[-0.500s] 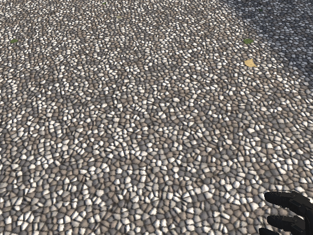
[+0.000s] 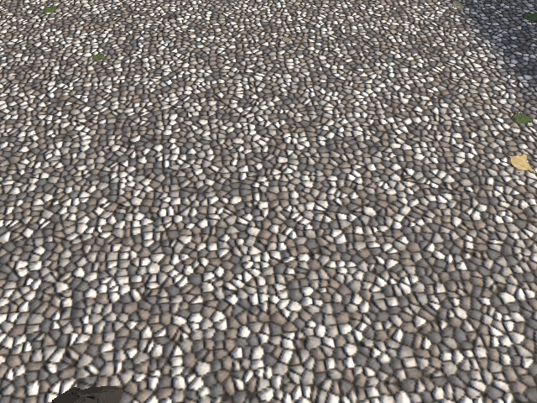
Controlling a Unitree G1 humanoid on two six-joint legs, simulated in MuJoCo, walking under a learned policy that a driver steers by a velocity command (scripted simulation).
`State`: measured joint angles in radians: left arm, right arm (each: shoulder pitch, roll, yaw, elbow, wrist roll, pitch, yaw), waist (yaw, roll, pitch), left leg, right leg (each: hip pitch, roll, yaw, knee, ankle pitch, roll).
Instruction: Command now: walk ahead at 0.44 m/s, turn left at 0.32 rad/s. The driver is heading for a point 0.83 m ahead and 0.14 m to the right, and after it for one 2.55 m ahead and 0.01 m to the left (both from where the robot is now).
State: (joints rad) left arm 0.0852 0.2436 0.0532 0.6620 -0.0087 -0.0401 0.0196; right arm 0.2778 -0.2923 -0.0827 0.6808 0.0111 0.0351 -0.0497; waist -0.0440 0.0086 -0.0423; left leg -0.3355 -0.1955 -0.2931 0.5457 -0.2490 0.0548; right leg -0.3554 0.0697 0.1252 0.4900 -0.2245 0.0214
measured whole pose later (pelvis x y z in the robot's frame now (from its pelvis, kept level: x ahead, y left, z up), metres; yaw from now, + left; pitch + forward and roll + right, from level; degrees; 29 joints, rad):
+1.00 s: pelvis +0.52 -0.16 +0.00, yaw -20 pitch +0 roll -1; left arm 0.21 0.25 0.03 0.70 0.03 -0.09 -0.03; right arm 0.30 -0.30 -0.05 0.82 0.04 -0.05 -0.01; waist -0.01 0.03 0.11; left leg -0.49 0.09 -0.08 1.26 -0.38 -0.02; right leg -0.32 0.00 -0.14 0.53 -0.22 -0.06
